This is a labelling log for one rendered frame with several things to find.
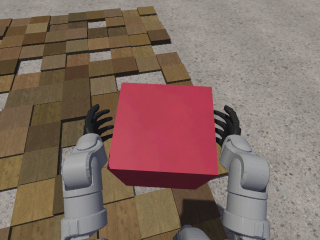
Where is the robot right hand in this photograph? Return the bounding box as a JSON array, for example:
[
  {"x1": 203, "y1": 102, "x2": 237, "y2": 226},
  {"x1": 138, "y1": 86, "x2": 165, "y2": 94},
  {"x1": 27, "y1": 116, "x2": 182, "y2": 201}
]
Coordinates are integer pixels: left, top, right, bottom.
[{"x1": 213, "y1": 105, "x2": 242, "y2": 148}]

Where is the robot right thigh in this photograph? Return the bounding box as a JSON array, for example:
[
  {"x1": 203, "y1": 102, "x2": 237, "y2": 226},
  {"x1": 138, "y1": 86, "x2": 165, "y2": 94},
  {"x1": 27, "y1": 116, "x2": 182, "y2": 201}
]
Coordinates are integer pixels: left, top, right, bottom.
[{"x1": 175, "y1": 227, "x2": 211, "y2": 240}]

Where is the right robot forearm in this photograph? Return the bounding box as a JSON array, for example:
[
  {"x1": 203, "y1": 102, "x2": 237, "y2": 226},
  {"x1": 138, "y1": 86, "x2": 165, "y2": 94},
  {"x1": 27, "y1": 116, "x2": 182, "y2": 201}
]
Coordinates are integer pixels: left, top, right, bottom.
[{"x1": 219, "y1": 134, "x2": 271, "y2": 240}]

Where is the carton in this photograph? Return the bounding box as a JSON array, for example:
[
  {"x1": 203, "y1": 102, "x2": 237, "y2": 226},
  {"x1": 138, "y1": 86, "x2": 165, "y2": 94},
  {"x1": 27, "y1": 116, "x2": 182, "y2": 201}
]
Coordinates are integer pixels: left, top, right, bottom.
[{"x1": 107, "y1": 82, "x2": 219, "y2": 190}]

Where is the left robot forearm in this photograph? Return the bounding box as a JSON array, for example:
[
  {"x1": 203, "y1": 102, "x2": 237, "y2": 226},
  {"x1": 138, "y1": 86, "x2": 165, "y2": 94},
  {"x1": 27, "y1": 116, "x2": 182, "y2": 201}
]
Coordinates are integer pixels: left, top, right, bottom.
[{"x1": 60, "y1": 133, "x2": 108, "y2": 240}]

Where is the robot left hand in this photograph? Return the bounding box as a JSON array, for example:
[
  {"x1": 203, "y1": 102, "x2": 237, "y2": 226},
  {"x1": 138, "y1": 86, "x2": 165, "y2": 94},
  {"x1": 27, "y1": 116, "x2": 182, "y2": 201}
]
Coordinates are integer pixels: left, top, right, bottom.
[{"x1": 83, "y1": 104, "x2": 114, "y2": 142}]

